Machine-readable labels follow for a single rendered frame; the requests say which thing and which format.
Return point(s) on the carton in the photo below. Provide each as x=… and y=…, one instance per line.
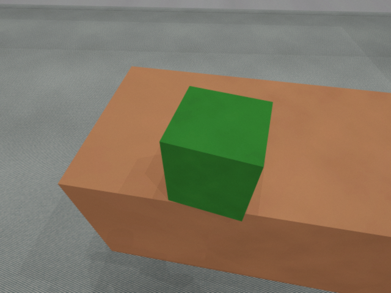
x=213, y=151

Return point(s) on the pedestal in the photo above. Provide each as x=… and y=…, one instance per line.
x=320, y=214

